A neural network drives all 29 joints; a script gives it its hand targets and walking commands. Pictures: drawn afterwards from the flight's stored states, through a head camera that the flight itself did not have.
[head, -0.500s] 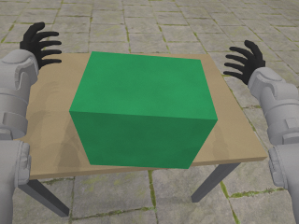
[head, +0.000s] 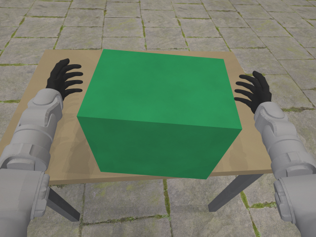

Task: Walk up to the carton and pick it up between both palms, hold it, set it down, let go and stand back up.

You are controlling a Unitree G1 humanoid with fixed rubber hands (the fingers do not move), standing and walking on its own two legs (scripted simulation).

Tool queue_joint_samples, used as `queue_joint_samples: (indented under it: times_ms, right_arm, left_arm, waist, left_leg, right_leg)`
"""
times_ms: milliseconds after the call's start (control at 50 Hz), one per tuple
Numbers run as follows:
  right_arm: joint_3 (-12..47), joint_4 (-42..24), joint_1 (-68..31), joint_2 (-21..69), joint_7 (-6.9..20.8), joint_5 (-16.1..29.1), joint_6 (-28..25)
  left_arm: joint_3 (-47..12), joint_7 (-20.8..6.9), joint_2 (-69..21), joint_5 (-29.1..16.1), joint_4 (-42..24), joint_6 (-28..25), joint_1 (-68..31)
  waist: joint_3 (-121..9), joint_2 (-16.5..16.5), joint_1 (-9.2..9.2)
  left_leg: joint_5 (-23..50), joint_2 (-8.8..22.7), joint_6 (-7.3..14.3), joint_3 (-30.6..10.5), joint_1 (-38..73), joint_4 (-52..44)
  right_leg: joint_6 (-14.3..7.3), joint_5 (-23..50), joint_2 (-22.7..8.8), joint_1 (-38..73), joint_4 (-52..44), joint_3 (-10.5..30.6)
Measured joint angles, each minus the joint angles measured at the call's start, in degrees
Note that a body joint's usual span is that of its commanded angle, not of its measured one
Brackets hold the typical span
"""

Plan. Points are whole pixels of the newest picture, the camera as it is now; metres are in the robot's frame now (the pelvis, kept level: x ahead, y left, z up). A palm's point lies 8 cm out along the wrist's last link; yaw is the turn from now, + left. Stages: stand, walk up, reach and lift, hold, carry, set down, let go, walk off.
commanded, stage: reach and lift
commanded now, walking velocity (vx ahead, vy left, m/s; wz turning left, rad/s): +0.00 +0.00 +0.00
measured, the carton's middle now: (158, 118) +0.40 -0.02 +0.06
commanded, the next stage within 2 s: none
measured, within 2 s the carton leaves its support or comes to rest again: neither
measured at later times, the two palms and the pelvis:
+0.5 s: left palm (70, 94) +0.44 +0.19 +0.12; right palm (246, 100) +0.41 -0.25 +0.12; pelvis -0.01 -0.01 +0.00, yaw -1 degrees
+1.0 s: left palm (76, 95) +0.43 +0.18 +0.12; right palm (239, 99) +0.41 -0.23 +0.12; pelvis -0.01 -0.01 -0.01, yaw -1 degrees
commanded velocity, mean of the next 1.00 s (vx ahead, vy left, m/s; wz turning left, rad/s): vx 0.00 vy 0.00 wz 0.00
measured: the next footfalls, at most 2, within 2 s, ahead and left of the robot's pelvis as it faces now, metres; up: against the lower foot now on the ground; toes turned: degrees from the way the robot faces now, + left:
none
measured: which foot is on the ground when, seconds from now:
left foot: down 0.00-1.00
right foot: down 0.00-1.00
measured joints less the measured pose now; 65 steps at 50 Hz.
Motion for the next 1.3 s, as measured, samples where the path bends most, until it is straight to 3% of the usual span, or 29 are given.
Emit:
queue_joint_samples:
  times_ms: [160,400,600,720,1300]
  right_arm:
    - [1.0,1.2,-1.3,0.0,0.2,0.2,-3.3]
    - [3.6,5.4,-4.2,2.3,-1.2,0.7,-4.5]
    - [2.7,9.9,-7.2,8.0,-2.7,-2.5,-6.2]
    - [1.9,11.7,-8.0,8.9,-4.1,-3.3,-6.7]
    - [1.4,15.1,-9.8,9.4,-4.6,-3.4,-7.1]
  left_arm:
    - [-0.3,1.3,-2.1,-0.2,-1.6,-1.7,1.0]
    - [-1.4,1.1,-2.7,0.1,5.5,-6.2,-2.1]
    - [-0.8,2.8,-7.2,2.2,11.2,-10.4,-4.4]
    - [0.9,3.6,-8.2,4.3,12.0,-10.3,-4.9]
    - [-1.3,4.8,-8.7,2.5,17.3,-13.2,-7.0]
  waist:
    - [-0.5,1.2,1.68]
    - [-2.2,0.0,1.17]
    - [-4.0,0.1,1.29]
    - [-3.6,-0.2,1.27]
    - [-5.0,0.0,1.13]
  left_leg:
    - [-0.2,0.5,-0.1,0.3,-2.6,1.1]
    - [0.9,0.6,-0.3,0.4,-3.7,0.3]
    - [0.7,0.7,-0.3,0.5,-5.8,1.6]
    - [0.5,0.8,-0.4,0.6,-5.3,2.0]
    - [0.2,0.8,-0.4,0.0,-6.7,3.0]
  right_leg:
    - [-0.1,0.3,0.5,-2.6,0.6,0.4]
    - [-0.5,0.5,0.6,-4.4,1.3,0.5]
    - [-0.4,0.3,0.6,-6.7,2.8,0.6]
    - [-0.4,0.2,0.7,-6.2,3.1,0.7]
    - [-0.5,0.1,0.7,-7.1,3.5,0.2]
